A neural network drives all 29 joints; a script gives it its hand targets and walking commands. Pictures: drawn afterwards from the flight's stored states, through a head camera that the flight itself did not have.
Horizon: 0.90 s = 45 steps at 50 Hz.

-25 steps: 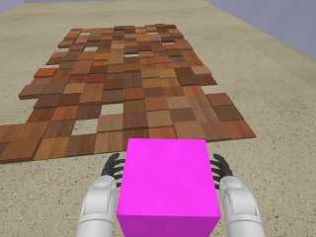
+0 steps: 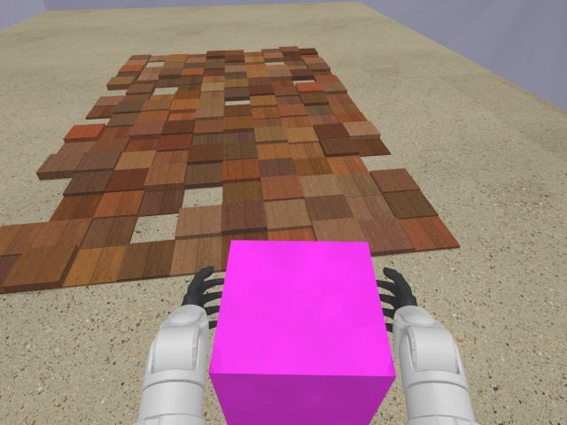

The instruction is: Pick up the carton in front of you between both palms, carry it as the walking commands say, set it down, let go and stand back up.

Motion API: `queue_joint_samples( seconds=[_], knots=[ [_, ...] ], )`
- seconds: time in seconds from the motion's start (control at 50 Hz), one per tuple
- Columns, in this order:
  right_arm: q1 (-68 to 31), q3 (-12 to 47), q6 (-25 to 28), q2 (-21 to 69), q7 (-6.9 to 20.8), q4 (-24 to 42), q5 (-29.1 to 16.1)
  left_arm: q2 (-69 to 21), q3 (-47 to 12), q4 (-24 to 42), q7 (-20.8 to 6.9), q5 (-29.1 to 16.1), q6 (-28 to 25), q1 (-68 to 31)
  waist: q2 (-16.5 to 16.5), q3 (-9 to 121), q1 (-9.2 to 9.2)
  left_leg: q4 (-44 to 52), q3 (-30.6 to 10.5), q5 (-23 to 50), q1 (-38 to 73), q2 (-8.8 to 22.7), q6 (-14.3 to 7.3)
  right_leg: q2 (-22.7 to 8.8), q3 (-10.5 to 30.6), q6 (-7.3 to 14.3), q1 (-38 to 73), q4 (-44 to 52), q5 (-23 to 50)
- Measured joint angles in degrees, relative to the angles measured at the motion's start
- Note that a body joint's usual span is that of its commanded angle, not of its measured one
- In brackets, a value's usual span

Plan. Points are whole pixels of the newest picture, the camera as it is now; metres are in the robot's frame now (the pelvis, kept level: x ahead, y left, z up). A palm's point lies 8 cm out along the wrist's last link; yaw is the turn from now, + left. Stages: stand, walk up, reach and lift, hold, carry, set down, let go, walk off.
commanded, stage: hold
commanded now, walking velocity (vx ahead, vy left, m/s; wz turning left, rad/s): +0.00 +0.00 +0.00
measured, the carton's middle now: (297, 341) +0.30 +0.00 -0.02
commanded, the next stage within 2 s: carry in 0.44 s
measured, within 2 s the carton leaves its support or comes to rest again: neither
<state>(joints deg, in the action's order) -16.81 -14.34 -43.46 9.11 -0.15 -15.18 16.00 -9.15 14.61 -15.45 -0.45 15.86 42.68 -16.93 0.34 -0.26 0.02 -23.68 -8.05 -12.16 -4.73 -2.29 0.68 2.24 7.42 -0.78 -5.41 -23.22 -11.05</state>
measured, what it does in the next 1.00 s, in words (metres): walks ahead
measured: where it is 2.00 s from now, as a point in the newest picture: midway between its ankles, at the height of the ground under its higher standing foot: (283, 331)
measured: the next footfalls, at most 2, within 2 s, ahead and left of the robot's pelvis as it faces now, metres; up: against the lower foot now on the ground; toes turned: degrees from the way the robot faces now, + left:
left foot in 1.04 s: +0.29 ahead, +0.12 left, +0.00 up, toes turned +10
right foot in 1.44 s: +0.65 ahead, -0.06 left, +0.00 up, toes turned -9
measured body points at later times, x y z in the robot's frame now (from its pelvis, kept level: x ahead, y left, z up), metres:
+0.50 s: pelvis +0.01 +0.00 +0.00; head -0.03 +0.00 +0.45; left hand +0.31 +0.15 +0.04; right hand +0.31 -0.15 +0.04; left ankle +0.02 +0.13 -0.74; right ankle +0.03 -0.13 -0.74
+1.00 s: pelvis +0.18 +0.02 -0.01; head +0.18 +0.03 +0.44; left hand +0.45 +0.19 +0.06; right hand +0.47 -0.12 +0.07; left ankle +0.18 +0.11 -0.72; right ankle +0.07 -0.10 -0.74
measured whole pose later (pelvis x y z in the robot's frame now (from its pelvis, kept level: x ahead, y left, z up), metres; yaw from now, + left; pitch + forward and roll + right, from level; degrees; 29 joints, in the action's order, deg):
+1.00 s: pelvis +0.18 +0.02 -0.01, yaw +3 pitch +6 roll +1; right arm -6.5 -6.9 -68.8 7.4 -5.7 20.1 4.6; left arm -7.4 3.9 19.8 6.3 5.7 68.4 -6.8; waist -2.5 7.7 1.2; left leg -38.1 8.3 -24.3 -25.5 0.2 -0.3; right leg -4.4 -6.8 -1.4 -7.7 -23.3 -21.6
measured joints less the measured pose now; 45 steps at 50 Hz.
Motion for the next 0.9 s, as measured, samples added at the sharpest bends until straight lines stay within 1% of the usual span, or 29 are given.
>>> queue_joint_samples(
  seconds=[0.42, 0.46, 0.5, 0.54, 0.62, 0.64, 0.68, 0.7, 0.74, 0.76, 0.78, 0.8, 0.84, 0.86, 0.88, 0.9],
  knots=[
    [3.0, 2.7, -1.0, -0.7, -0.2, 2.5, -0.8, 0.7, -2.8, 2.7, 0.3, -0.7, 1.1, 3.0, -0.1, 0.4, 0.03, 2.1, 0.4, 0.2, 1.6, 0.2, -0.2, -0.2, 0.0, 0.1, 1.6, 2.0, 0.2],
    [3.1, 2.8, -1.2, -0.7, -0.2, 2.9, -0.9, 0.7, -3.1, 3.1, 0.4, -0.8, 1.4, 3.1, -0.1, 2.0, -0.07, -0.1, 0.4, -0.7, -1.1, 0.1, -0.2, -0.2, -0.4, 0.0, -1.1, -0.1, -0.8],
    [4.0, 3.4, -1.5, -0.9, -0.5, 4.0, -1.6, 0.9, -3.7, 4.1, 0.7, -1.4, 1.7, 3.9, -0.1, 4.1, -0.11, -3.1, 1.5, -4.0, -4.2, 0.5, -0.3, -0.8, -1.7, 0.1, -4.1, -3.1, -4.2],
    [5.0, 4.2, -2.3, -1.1, -0.9, 6.0, -2.5, 1.1, -4.7, 6.0, 1.2, -2.3, 2.5, 4.8, -0.2, 5.8, -0.11, -5.3, 2.8, -7.8, -6.6, 1.2, -0.4, -1.5, -3.2, 0.2, -6.3, -4.9, -7.5],
    [6.3, 5.3, -5.3, -1.5, -1.9, 12.5, -5.0, 1.3, -6.6, 12.3, 2.6, -4.6, 5.6, 6.0, -0.3, 7.7, -0.13, -8.9, 4.9, -8.1, -10.5, 2.4, -0.3, -2.7, -5.2, -0.2, -9.2, -6.9, -5.2],
    [6.7, 5.6, -6.4, -1.7, -2.1, 14.0, -5.8, 1.3, -7.1, 13.9, 2.9, -5.2, 6.7, 6.4, -0.4, 8.2, -0.12, -9.4, 5.5, -8.2, -10.8, 2.5, -0.3, -3.0, -5.4, -0.4, -9.6, -7.8, -5.9],
    [7.0, 6.3, -9.1, -2.1, -2.7, 16.8, -7.1, 1.5, -7.8, 17.1, 3.7, -6.2, 9.6, 7.1, -1.0, 9.4, -0.06, -9.2, 6.8, -7.1, -10.7, 2.6, -0.2, -3.8, -5.3, -0.8, -10.1, -9.4, -8.3],
    [6.8, 6.8, -10.6, -2.0, -3.0, 17.8, -7.6, 1.9, -7.9, 18.9, 4.0, -6.7, 11.3, 7.4, -1.4, 9.9, 0.04, -9.2, 7.4, -7.6, -10.6, 2.2, -0.3, -4.4, -5.3, -0.3, -10.8, -10.8, -9.8],
    [6.3, 8.0, -13.4, -1.4, -4.1, 19.3, -8.0, 3.2, -7.8, 21.9, 4.2, -8.1, 14.3, 8.2, -1.2, 10.8, 0.26, -9.2, 8.4, -9.4, -10.2, 2.3, -0.6, -5.2, -7.4, -0.2, -12.9, -14.7, -12.9],
    [6.5, 8.6, -14.7, -1.2, -4.5, 20.4, -8.1, 3.8, -7.7, 23.2, 4.3, -8.9, 15.7, 8.5, -0.5, 11.0, 0.34, -8.8, 8.7, -10.1, -9.7, 2.8, -0.7, -5.0, -9.0, -0.4, -13.7, -15.2, -14.5],
    [6.8, 9.3, -16.1, -1.3, -5.1, 21.7, -8.2, 4.1, -7.6, 24.2, 4.5, -9.7, 17.0, 8.5, 0.2, 11.0, 0.41, -8.3, 8.7, -10.5, -9.2, 3.4, -0.6, -4.5, -10.7, -0.4, -14.1, -14.1, -14.9],
    [7.2, 9.7, -17.5, -1.4, -5.4, 23.4, -8.3, 4.1, -7.6, 25.1, 4.6, -10.3, 18.3, 8.3, 0.8, 10.8, 0.46, -8.0, 8.5, -11.0, -8.6, 3.9, -0.4, -4.0, -12.3, -0.4, -13.9, -11.5, -13.8],
    [8.6, 9.1, -20.2, -1.7, -5.7, 27.6, -8.7, 2.9, -7.8, 26.5, 5.0, -10.7, 20.2, 7.7, 2.2, 10.4, -0.04, -10.3, 7.7, -12.6, -8.8, 4.9, -0.3, -2.9, -14.2, 0.7, -11.6, -7.6, -6.2],
    [9.6, 8.3, -21.1, -1.9, -5.7, 29.7, -9.1, 1.7, -8.1, 27.1, 5.1, -10.4, 20.7, 7.6, 2.3, 10.4, -0.02, -14.1, 8.6, -12.0, -10.5, 5.4, -0.3, -2.9, -15.0, 1.1, -10.8, -7.3, -6.4],
    [10.4, 7.6, -21.9, -2.0, -5.6, 31.3, -9.7, 1.2, -8.9, 27.8, 5.4, -10.1, 21.2, 7.8, 1.5, 10.5, 0.03, -18.5, 9.8, -12.9, -12.6, 5.3, -0.2, -3.3, -15.3, 1.3, -9.9, -7.0, -8.0],
    [11.0, 7.1, -22.6, -1.9, -5.6, 32.4, -10.1, 1.3, -9.9, 28.7, 5.6, -10.0, 21.8, 8.4, 0.6, 10.3, 0.09, -22.0, 11.0, -15.4, -14.8, 4.8, -0.2, -3.9, -15.4, 1.3, -8.9, -6.2, -9.4]
  ],
)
